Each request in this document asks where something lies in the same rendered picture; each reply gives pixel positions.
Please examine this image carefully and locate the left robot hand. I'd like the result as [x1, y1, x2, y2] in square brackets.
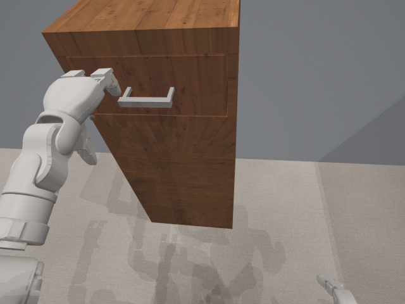
[43, 68, 122, 165]

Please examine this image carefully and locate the left robot upper arm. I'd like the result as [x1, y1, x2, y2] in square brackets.
[0, 255, 44, 304]

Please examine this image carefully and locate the cabinet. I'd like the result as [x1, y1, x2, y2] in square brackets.
[41, 0, 240, 229]

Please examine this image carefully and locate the handle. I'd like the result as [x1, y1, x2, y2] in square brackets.
[118, 87, 175, 108]

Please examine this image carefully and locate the drawer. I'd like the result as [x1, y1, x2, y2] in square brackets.
[66, 53, 228, 116]

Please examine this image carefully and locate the right robot hand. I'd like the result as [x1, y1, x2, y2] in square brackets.
[316, 274, 358, 304]

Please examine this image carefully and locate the robot left forearm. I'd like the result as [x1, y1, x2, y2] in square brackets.
[0, 110, 82, 251]

